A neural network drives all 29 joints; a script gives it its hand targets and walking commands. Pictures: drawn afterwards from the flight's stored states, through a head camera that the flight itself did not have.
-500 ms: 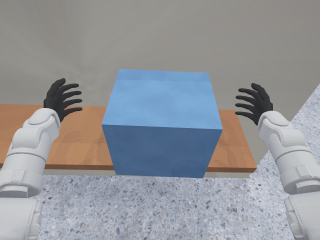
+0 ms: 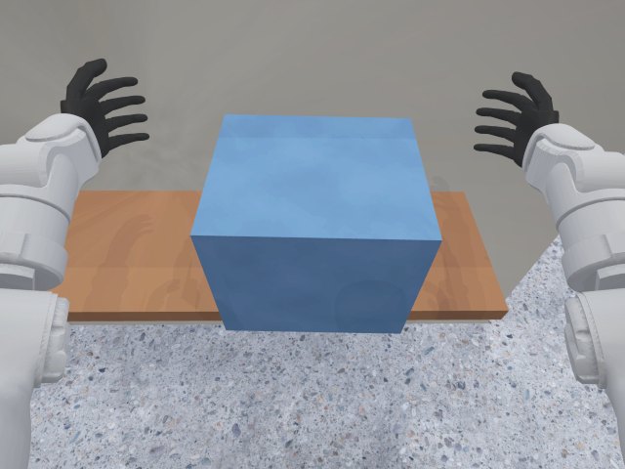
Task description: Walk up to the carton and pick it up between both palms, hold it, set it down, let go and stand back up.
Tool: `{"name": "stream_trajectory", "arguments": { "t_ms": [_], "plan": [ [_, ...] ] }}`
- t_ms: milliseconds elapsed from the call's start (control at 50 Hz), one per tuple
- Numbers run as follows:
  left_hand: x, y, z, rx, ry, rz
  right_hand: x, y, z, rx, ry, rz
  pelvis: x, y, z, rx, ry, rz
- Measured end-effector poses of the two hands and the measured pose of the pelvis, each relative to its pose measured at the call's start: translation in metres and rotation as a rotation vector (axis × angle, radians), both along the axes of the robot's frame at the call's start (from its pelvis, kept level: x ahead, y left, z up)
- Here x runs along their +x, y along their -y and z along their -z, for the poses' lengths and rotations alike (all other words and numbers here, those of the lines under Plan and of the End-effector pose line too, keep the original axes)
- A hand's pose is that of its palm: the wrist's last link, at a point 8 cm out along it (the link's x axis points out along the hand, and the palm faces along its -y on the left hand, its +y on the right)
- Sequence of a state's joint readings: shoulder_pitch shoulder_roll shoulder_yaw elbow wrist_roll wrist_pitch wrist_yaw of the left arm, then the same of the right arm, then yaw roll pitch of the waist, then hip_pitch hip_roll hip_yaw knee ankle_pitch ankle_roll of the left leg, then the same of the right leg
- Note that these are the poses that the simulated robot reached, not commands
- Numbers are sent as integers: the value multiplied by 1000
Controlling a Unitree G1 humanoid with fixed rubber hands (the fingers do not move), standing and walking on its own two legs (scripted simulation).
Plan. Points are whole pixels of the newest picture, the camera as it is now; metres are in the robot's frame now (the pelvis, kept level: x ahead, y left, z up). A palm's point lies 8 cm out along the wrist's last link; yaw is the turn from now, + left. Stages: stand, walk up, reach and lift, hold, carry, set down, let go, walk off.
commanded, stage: reach and lift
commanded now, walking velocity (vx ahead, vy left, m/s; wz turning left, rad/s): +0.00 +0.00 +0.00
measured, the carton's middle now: (315, 227) +0.49 +0.05 +0.00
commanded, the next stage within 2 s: none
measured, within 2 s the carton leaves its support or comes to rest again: neither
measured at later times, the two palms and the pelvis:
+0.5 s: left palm (96, 138) +0.43 +0.31 +0.20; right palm (512, 148) +0.49 -0.19 +0.19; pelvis +0.01 -0.01 +0.00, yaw +0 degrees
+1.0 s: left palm (131, 183) +0.44 +0.30 +0.12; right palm (484, 190) +0.49 -0.18 +0.11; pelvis +0.00 +0.00 +0.00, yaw +0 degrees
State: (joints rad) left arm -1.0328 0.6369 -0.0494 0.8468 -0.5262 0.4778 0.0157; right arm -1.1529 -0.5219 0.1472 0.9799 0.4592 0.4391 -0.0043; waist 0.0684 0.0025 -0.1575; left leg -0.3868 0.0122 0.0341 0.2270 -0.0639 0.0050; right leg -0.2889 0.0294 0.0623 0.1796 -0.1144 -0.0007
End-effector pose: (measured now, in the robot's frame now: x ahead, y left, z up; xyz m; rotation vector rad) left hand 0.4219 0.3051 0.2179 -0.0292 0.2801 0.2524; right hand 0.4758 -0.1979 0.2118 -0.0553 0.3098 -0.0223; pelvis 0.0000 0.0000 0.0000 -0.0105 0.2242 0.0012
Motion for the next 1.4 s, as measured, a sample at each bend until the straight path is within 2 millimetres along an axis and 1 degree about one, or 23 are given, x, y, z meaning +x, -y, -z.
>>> {"name": "stream_trajectory", "arguments": {
  "t_ms": [60, 160, 280, 400, 540, 640, 740, 820, 940, 1080, 1180, 1260, 1320, 1400],
  "plan": [
    [8, -4, 4, 4, -34, -15, 8, 5, -2, 5, -21, 13, 1, 1, 0, 0, -4, 5],
    [16, 3, -1, 12, -1, 7, 20, 2, -9, 24, 16, -17, 9, 3, -1, 4, -39, 11],
    [17, 4, 2, 12, -22, 1, 25, -3, -1, 29, -2, -31, 15, 8, -2, 9, -62, 11],
    [15, 4, 5, 0, -14, -7, 23, -9, 9, 19, 7, -54, 13, 11, -2, 9, -61, 11],
    [4, -4, 25, -2, -12, -13, 12, -10, 35, 6, -19, -45, 6, 12, -2, 7, -42, 1],
    [-2, -8, 47, 0, -27, -10, 2, -16, 57, -5, -50, -46, -1, 11, -1, 4, -47, -4],
    [3, 2, 63, 20, -33, 24, -3, -26, 73, 18, -50, -39, -5, 6, 0, 0, -76, -18],
    [11, 10, 71, 15, -35, 32, -1, -25, 79, 20, -51, -27, -6, 2, 3, -1, -109, -14],
    [22, 9, 88, 22, -41, 17, 11, -22, 88, 28, -38, -29, -5, -3, 4, -2, -148, 3],
    [17, -6, 116, 32, -48, 8, 16, -11, 116, 38, -32, -19, 5, -6, 5, -1, -197, 5],
    [12, -15, 129, 51, -36, -4, 16, -11, 134, 48, -15, -35, 11, -6, 6, 0, -238, 6],
    [11, -17, 133, 56, -30, -6, 18, -16, 141, 48, -7, -52, 13, -6, 7, 1, -256, 3],
    [11, -17, 135, 53, -28, -1, 19, -20, 141, 46, 8, -58, 13, -6, 7, 1, -265, 2],
    [11, -11, 136, 61, -17, 22, 17, -24, 138, 51, 23, -60, 12, -6, 8, 1, -274, -4]
  ]
}}
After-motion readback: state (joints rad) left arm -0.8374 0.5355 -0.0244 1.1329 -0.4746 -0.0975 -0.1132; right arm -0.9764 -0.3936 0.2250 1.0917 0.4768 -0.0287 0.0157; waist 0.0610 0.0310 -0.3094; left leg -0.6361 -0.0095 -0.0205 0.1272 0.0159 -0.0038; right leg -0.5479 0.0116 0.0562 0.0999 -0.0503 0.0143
